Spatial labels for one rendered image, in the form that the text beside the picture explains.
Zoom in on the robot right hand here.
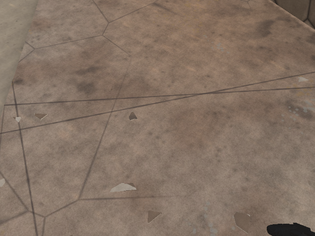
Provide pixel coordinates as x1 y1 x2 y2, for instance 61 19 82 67
267 222 315 236

